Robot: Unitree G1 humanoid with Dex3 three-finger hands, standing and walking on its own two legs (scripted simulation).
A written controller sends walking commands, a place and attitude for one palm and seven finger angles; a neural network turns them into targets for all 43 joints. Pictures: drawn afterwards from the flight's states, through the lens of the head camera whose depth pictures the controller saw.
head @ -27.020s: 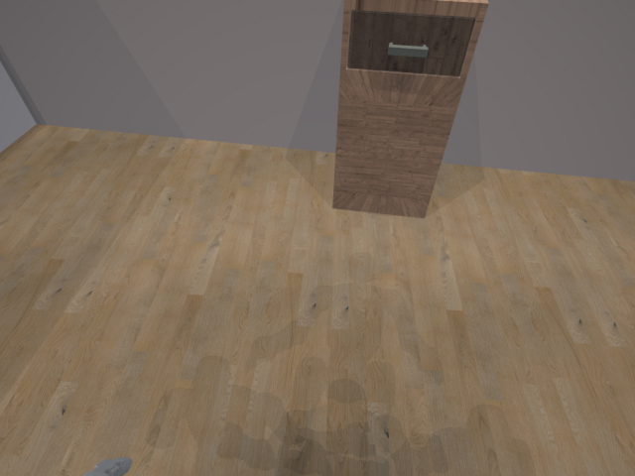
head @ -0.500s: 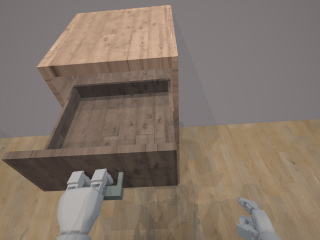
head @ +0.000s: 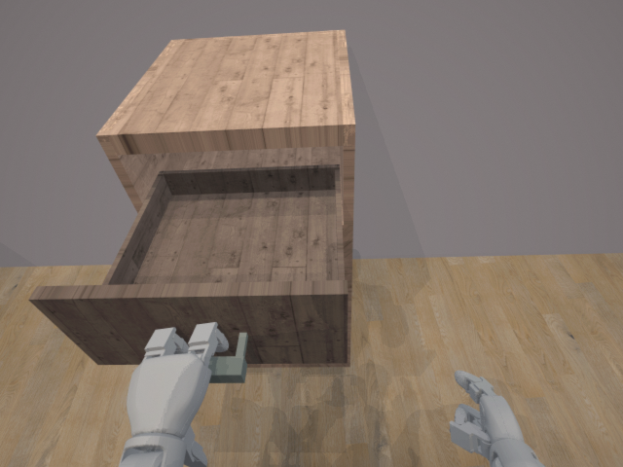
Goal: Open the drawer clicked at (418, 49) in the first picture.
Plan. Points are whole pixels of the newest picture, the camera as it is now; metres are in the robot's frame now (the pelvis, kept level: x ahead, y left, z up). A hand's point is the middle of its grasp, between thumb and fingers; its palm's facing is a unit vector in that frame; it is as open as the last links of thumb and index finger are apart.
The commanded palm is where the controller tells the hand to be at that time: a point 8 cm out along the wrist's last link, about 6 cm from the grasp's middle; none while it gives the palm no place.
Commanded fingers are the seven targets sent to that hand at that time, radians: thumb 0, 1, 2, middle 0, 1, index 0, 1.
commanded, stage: lift the hand off the handle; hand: left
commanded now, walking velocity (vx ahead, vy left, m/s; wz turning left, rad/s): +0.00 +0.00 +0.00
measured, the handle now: (199, 354) +0.25 +0.18 +0.02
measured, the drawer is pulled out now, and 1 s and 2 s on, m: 0.30 0.30 0.30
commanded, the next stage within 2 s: draw the hand back to the body in 1.56 s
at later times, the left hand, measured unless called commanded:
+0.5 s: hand (190, 391) +0.21 +0.19 +0.01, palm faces +0.01 -0.15 -0.99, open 13.4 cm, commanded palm +0.18 +0.19 +0.09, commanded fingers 0.00 -0.50 0.30 -0.30 -1.20 -0.30 -1.20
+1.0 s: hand (177, 368) +0.21 +0.18 +0.07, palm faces +0.04 -0.19 -0.98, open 13.4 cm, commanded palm +0.19 +0.18 +0.16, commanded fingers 0.00 -0.50 0.30 -0.30 -1.20 -0.30 -1.20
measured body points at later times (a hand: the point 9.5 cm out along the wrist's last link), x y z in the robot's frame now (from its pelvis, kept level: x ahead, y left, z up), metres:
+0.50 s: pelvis -0.01 +0.01 +0.00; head -0.02 -0.03 +0.45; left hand +0.20 +0.19 +0.07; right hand +0.21 -0.19 -0.09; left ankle +0.01 +0.12 -0.71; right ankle -0.01 -0.06 -0.71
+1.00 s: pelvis +0.00 +0.02 +0.02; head -0.02 -0.03 +0.46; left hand +0.20 +0.19 +0.13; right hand +0.24 -0.16 -0.07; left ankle +0.01 +0.12 -0.71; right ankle -0.01 -0.06 -0.71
